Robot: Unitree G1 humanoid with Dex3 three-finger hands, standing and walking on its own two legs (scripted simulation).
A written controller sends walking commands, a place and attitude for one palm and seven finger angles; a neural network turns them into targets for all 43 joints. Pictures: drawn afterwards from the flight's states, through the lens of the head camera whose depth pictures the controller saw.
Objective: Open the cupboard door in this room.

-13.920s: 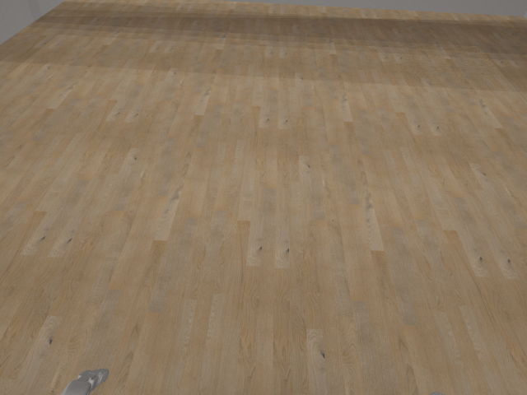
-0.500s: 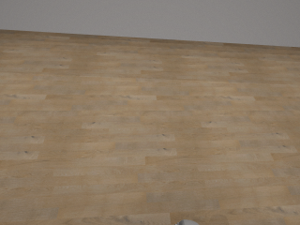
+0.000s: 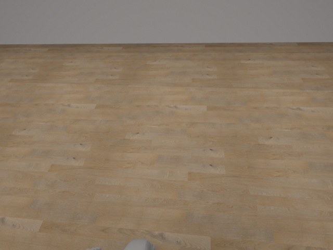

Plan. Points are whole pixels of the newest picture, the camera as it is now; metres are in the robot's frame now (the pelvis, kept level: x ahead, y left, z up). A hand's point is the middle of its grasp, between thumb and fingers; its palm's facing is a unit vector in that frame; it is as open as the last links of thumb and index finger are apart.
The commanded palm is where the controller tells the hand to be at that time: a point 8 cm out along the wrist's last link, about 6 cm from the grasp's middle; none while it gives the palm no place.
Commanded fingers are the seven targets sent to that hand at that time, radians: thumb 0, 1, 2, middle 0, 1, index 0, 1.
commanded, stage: turn or walk to find it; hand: left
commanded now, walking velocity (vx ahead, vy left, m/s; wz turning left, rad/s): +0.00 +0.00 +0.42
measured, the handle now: out of the picture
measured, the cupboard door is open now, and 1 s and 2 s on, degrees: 0 0 0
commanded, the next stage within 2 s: none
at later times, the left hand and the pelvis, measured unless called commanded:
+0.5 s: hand out of the picture -0.03 +0.28 -0.18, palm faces +0.27 -0.94 -0.23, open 7.3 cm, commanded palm none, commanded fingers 0.00 0.90 0.90 -0.20 -0.30 -0.20 -0.30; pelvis -0.02 +0.07 +0.00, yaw +12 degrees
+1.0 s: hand out of the picture -0.01 +0.22 -0.14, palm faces +0.39 -0.88 -0.28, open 7.3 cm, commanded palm none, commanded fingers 0.00 0.90 0.90 -0.20 -0.30 -0.20 -0.30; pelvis -0.04 +0.00 +0.00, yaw +25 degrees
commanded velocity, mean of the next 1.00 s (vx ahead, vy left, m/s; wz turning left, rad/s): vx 0.00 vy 0.00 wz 0.42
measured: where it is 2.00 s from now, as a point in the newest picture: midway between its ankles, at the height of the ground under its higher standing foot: outside the picture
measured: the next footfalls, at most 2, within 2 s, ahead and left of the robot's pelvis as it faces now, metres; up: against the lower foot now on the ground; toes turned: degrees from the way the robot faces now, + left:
left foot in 0.30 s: +0.00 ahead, +0.15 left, +0.00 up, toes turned +12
right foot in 0.86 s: +0.04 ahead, -0.08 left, +0.00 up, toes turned +19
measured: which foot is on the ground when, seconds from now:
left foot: up 0.00-0.28, down 0.30-0.86, up 0.88-1.00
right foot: down 0.00-0.30, up 0.32-0.84, down 0.86-1.00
